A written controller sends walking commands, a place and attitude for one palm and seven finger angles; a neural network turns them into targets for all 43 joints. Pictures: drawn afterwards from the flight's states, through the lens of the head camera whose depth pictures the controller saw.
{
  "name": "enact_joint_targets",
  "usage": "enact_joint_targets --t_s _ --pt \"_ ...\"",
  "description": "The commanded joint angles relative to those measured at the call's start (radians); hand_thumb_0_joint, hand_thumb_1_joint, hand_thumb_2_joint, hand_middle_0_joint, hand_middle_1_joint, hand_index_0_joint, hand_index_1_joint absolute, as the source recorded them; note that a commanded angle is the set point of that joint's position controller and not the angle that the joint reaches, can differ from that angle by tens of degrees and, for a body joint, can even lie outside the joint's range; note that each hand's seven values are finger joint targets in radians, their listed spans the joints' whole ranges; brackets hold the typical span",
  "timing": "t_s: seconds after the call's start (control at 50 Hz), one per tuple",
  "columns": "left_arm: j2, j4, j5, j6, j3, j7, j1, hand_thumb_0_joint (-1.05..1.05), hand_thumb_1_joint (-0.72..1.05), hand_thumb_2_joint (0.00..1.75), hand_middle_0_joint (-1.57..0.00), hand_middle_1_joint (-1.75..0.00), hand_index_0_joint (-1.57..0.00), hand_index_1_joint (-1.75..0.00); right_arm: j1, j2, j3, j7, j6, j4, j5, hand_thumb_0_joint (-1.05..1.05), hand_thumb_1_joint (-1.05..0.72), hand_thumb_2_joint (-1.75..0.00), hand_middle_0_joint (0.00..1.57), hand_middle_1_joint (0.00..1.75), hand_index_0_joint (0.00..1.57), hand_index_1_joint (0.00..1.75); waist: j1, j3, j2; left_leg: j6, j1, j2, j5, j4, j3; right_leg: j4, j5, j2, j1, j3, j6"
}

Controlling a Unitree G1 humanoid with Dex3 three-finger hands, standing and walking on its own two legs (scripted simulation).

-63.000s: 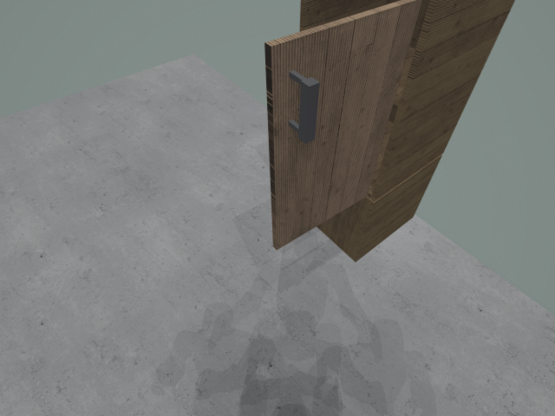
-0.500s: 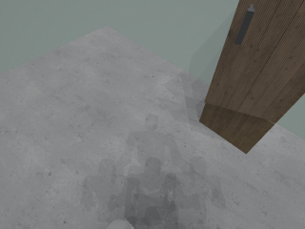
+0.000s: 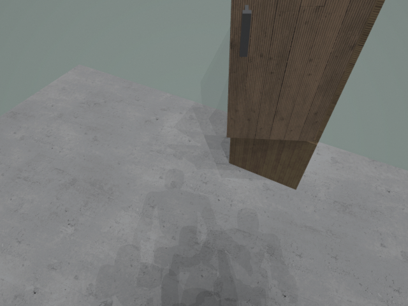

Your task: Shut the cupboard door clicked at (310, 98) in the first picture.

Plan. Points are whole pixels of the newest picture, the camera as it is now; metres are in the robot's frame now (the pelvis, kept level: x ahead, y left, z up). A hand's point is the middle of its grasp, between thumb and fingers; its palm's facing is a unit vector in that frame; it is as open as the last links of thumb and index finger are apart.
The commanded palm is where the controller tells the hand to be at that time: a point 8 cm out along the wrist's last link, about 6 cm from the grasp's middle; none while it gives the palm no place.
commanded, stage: take the last steps up to it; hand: left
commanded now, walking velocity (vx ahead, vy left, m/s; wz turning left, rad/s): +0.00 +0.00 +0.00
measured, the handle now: (245, 31) +0.79 -0.09 +0.14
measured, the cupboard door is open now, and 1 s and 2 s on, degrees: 23 23 23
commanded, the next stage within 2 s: come to a stop and stand still in 0.96 s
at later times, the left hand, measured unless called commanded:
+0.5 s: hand (140, 294) +0.17 +0.17 -0.16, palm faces -0.15 -0.98 -0.15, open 7.4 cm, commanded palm none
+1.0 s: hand (208, 243) +0.30 +0.02 -0.17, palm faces -0.16 -0.98 -0.15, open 7.3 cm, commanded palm none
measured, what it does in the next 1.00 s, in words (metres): walks ahead: left foot, then right foot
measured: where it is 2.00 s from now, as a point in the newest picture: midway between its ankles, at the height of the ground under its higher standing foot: (256, 287)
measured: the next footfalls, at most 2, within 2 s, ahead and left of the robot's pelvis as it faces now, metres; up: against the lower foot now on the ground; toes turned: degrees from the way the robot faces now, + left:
left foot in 0.28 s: +0.09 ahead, +0.12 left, +0.00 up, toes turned +1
right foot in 0.68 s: +0.23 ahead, -0.23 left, +0.00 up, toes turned -17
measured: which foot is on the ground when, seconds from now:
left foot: up 0.00-0.26, down 0.28-0.70, up 0.72-1.00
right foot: down 0.00-0.28, up 0.30-0.66, down 0.68-1.00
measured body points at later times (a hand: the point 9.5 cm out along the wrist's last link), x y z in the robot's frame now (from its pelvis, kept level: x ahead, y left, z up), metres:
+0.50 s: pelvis +0.08 -0.02 +0.02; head +0.11 +0.01 +0.47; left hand +0.18 +0.22 -0.14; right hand +0.02 -0.26 -0.12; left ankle +0.05 +0.12 -0.73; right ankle +0.08 -0.17 -0.65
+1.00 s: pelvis +0.25 -0.15 +0.01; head +0.27 -0.14 +0.46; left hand +0.30 +0.07 -0.16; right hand +0.29 -0.40 -0.13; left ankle +0.33 -0.07 -0.71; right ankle +0.20 -0.22 -0.73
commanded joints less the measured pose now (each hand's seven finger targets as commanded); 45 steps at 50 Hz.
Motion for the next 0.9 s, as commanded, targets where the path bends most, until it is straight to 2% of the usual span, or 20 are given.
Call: enact_joint_targets --t_s 0.0,0.04,0.14,0.2,0.22,0.24,0.26,0.28,0.3,0.34,0.42,0.56,0.6,0.64,0.66,0.68,0.7,0.72,0.8,0.88 --pt "0.183 -0.039 -0.002 -0.014 0.047 0.038 0.036 0.00 0.90 0.90 -0.20 -0.30 -0.20 -0.30 -0.039 -0.074 -0.019 0.002 -0.032 -0.075 0.003 0.00 -0.90 -0.90 0.20 0.30 0.20 0.30 0.020 -0.033 -0.267 -0.012 -0.221 -0.012 0.036 0.253 -0.074 -0.266 0.531 -0.276 0.124 0.288 -0.180" --pt "0.166 -0.041 -0.004 -0.020 0.043 0.032 0.032 0.00 0.90 0.90 -0.20 -0.30 -0.20 -0.30 -0.007 -0.051 -0.016 0.011 -0.033 -0.065 -0.005 0.00 -0.90 -0.90 0.20 0.30 0.20 0.30 0.003 -0.065 -0.252 -0.023 -0.161 -0.029 0.082 0.179 -0.036 -0.282 0.422 -0.220 0.109 0.221 -0.156" --pt "0.184 -0.010 0.003 -0.027 0.055 0.017 0.068 0.00 0.90 0.90 -0.20 -0.30 -0.20 -0.30 -0.050 -0.042 -0.017 0.019 -0.059 -0.077 -0.010 0.00 -0.90 -0.90 0.20 0.30 0.20 0.30 0.033 -0.034 -0.235 -0.015 -0.090 -0.047 0.069 -0.109 0.013 -0.339 0.035 -0.212 0.093 0.290 -0.185" --pt "0.172 0.001 -0.004 -0.023 0.057 0.007 0.044 0.00 0.90 0.90 -0.20 -0.30 -0.20 -0.30 0.056 -0.036 -0.014 0.007 -0.084 -0.037 -0.011 0.00 -0.90 -0.90 0.20 0.30 0.20 0.30 -0.017 -0.035 -0.204 -0.005 0.129 -0.078 0.199 -0.354 0.052 -0.261 -0.036 -0.155 -0.012 0.273 -0.147" --pt "0.141 -0.003 -0.011 -0.022 0.051 0.004 0.033 0.00 0.90 0.90 -0.20 -0.30 -0.20 -0.30 0.128 -0.061 -0.017 -0.001 -0.096 -0.013 -0.012 0.00 -0.90 -0.90 0.20 0.30 0.20 0.30 -0.054 -0.050 -0.122 0.000 0.295 -0.052 0.243 -0.462 0.022 -0.165 -0.064 -0.112 -0.129 0.238 -0.108" --pt "0.071 -0.017 -0.019 -0.019 0.036 -0.005 0.044 0.00 0.90 0.90 -0.20 -0.30 -0.20 -0.30 0.208 -0.150 -0.036 -0.010 -0.104 0.011 -0.024 0.00 -0.90 -0.90 0.20 0.30 0.20 0.30 -0.084 -0.069 0.141 0.056 0.427 0.150 0.065 -0.584 -0.263 0.065 -0.128 0.002 -0.308 0.144 -0.047" --pt "0.055 -0.058 -0.013 -0.019 0.029 -0.011 0.004 0.00 0.90 0.90 -0.20 -0.30 -0.20 -0.30 0.295 -0.233 -0.055 -0.020 -0.103 0.016 -0.035 0.00 -0.90 -0.90 0.20 0.30 0.20 0.30 -0.116 -0.050 0.273 0.160 0.436 0.396 -0.068 -0.696 -0.579 0.340 -0.261 0.054 -0.458 0.028 -0.001" --pt "0.107 -0.084 0.004 -0.017 0.035 -0.018 -0.072 0.00 0.90 0.90 -0.20 -0.30 -0.20 -0.30 0.294 -0.234 -0.051 -0.020 -0.100 0.013 -0.024 0.00 -0.90 -0.90 0.20 0.30 0.20 0.30 -0.118 0.011 0.115 0.213 0.340 0.440 -0.105 -0.727 -0.597 0.452 -0.206 -0.026 -0.471 0.113 -0.012" --pt "0.108 -0.073 0.012 -0.018 0.048 -0.027 -0.049 0.00 0.90 0.90 -0.20 -0.30 -0.20 -0.30 0.233 -0.196 -0.040 -0.018 -0.103 -0.009 -0.028 0.00 -0.90 -0.90 0.20 0.30 0.20 0.30 -0.075 0.035 0.077 0.198 0.278 0.384 -0.077 -0.741 -0.514 0.514 -0.130 -0.046 -0.462 0.113 -0.002" --pt "0.103 -0.042 0.016 -0.009 0.055 -0.039 -0.030 0.00 0.90 0.90 -0.20 -0.30 -0.20 -0.30 0.135 -0.135 -0.022 -0.020 -0.110 -0.026 -0.025 0.00 -0.90 -0.90 0.20 0.30 0.20 0.30 -0.029 0.089 0.129 0.153 0.179 0.306 0.050 -0.736 -0.341 0.571 -0.009 -0.080 -0.435 0.103 0.018" --pt "0.057 -0.020 0.006 0.003 0.040 -0.050 -0.004 0.00 0.90 0.90 -0.20 -0.30 -0.20 -0.30 0.165 -0.116 -0.018 -0.021 -0.125 -0.004 -0.020 0.00 -0.90 -0.90 0.20 0.30 0.20 0.30 -0.011 0.051 0.085 0.145 0.235 0.233 0.292 -0.708 -0.109 0.478 0.101 -0.077 -0.405 0.056 0.047" --pt "0.051 -0.028 0.001 -0.015 0.027 -0.051 -0.094 0.00 0.90 0.90 -0.20 -0.30 -0.20 -0.30 0.192 -0.140 -0.044 -0.002 -0.112 0.035 -0.024 0.00 -0.90 -0.90 0.20 0.30 0.20 0.30 -0.040 0.035 0.135 0.137 0.247 0.234 0.416 -0.629 0.031 0.094 0.130 -0.056 -0.236 -0.053 0.044" --pt "0.068 -0.007 0.001 -0.025 0.035 -0.048 -0.038 0.00 0.90 0.90 -0.20 -0.30 -0.20 -0.30 0.166 -0.157 -0.050 -0.001 -0.107 0.037 -0.021 0.00 -0.90 -0.90 0.20 0.30 0.20 0.30 -0.005 0.007 0.120 0.117 0.211 0.237 0.478 -0.551 0.046 0.015 0.134 -0.031 -0.094 -0.074 0.026" --pt "0.148 0.080 0.006 -0.049 0.058 -0.035 0.216 0.00 0.90 0.90 -0.20 -0.30 -0.20 -0.30 0.140 -0.133 -0.044 0.009 -0.107 0.038 -0.009 0.00 -0.90 -0.90 0.20 0.30 0.20 0.30 0.115 -0.120 -0.043 0.059 0.079 0.134 0.543 -0.212 0.140 -0.117 0.135 -0.017 0.277 -0.044 -0.015" --pt "0.269 0.127 0.011 -0.063 0.088 -0.016 0.369 0.00 0.90 0.90 -0.20 -0.30 -0.20 -0.30 0.125 -0.040 -0.021 0.018 -0.110 0.012 0.010 0.00 -0.90 -0.90 0.20 0.30 0.20 0.30 0.177 -0.229 -0.367 0.026 -0.167 -0.008 0.104 0.113 0.177 -0.235 0.056 -0.283 0.483 0.318 -0.107" --pt "0.300 0.135 -0.008 -0.059 0.086 -0.003 0.366 0.00 0.90 0.90 -0.20 -0.30 -0.20 -0.30 0.082 -0.021 -0.011 0.015 -0.105 -0.025 0.015 0.00 -0.90 -0.90 0.20 0.30 0.20 0.30 0.155 -0.213 -0.416 0.045 -0.251 -0.048 -0.148 0.316 0.047 -0.348 0.081 -0.381 0.415 0.494 -0.170" --pt "0.270 0.119 -0.009 -0.052 0.081 0.006 0.285 0.00 0.90 0.90 -0.20 -0.30 -0.20 -0.30 0.065 -0.028 -0.016 0.013 -0.099 -0.022 0.014 0.00 -0.90 -0.90 0.20 0.30 0.20 0.30 0.124 -0.145 -0.316 0.061 -0.294 -0.004 -0.090 0.399 -0.018 -0.380 -0.043 -0.375 0.328 0.460 -0.196" --pt "0.210 0.100 -0.004 -0.056 0.066 0.012 0.204 0.00 0.90 0.90 -0.20 -0.30 -0.20 -0.30 0.047 -0.026 -0.019 0.012 -0.104 -0.007 0.008 0.00 -0.90 -0.90 0.20 0.30 0.20 0.30 0.096 -0.109 -0.334 0.061 -0.308 0.024 0.006 0.427 -0.041 -0.374 0.009 -0.332 0.250 0.406 -0.185" --pt "0.088 0.082 -0.001 -0.077 0.024 0.027 0.067 0.00 0.90 0.90 -0.20 -0.30 -0.20 -0.30 0.086 0.017 -0.012 0.018 -0.082 0.035 -0.013 0.00 -0.90 -0.90 0.20 0.30 0.20 0.30 -0.020 -0.063 -0.156 0.033 -0.149 0.038 0.115 0.242 -0.027 -0.346 0.328 -0.251 0.058 0.130 -0.173" --pt "0.077 0.117 0.001 -0.084 0.016 0.028 0.097 0.00 0.90 0.90 -0.20 -0.30 -0.20 -0.30 0.045 0.052 -0.004 0.024 -0.077 0.025 -0.013 0.00 -0.90 -0.90 0.20 0.30 0.20 0.30 -0.019 -0.038 -0.163 0.024 -0.095 0.002 0.159 -0.019 0.018 -0.361 0.368 -0.230 0.057 0.107 -0.194"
